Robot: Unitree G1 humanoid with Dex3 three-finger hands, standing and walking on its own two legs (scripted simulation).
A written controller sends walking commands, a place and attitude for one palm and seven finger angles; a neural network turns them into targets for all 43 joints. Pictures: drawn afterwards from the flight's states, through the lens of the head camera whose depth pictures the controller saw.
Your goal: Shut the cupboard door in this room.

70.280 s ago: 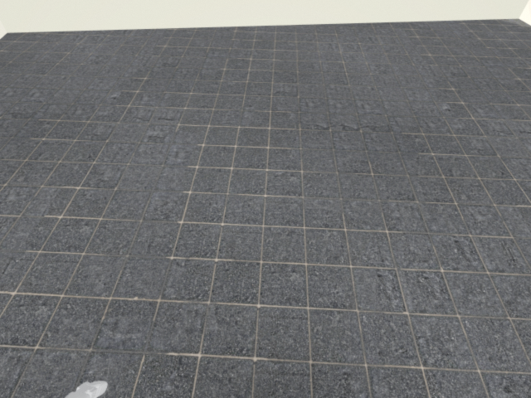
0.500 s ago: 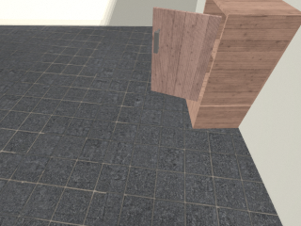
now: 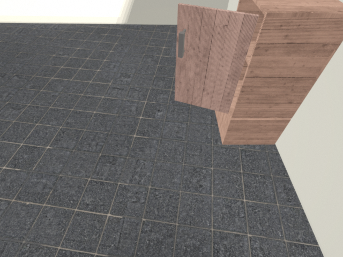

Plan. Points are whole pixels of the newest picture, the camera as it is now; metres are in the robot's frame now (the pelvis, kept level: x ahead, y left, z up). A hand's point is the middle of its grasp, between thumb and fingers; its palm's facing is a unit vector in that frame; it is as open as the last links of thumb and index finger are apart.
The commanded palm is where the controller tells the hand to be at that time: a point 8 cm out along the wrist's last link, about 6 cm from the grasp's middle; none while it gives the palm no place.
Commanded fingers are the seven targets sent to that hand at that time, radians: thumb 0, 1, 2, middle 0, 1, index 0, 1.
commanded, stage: look to check the result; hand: left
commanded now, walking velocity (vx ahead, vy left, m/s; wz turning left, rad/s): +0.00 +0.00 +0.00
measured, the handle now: (182, 43) +1.09 +0.00 -0.04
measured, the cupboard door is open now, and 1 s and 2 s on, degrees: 69 69 69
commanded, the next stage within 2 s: walk to a spot facing it in 0.04 s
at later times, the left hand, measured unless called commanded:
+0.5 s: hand out of the picture +0.01 +0.19 -0.20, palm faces +0.09 -0.99 -0.14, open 7.4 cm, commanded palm none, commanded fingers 0.00 0.90 0.90 -0.20 -0.30 -0.20 -0.30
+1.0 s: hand (125, 186) +0.36 +0.17 -0.17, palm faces +0.12 -0.98 -0.18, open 7.3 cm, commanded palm none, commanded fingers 0.00 0.90 0.90 -0.20 -0.30 -0.20 -0.30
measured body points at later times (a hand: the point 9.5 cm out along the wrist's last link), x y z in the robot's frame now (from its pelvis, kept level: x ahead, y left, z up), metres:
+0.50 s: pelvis +0.06 +0.03 -0.02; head +0.08 +0.05 +0.43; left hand +0.01 +0.24 -0.19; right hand +0.03 -0.20 -0.16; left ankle +0.04 +0.10 -0.74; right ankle -0.03 -0.11 -0.71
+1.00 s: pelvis +0.27 +0.00 -0.01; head +0.31 +0.00 +0.43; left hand +0.35 +0.23 -0.16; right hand +0.25 -0.23 -0.17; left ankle +0.16 +0.10 -0.66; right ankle +0.33 -0.11 -0.74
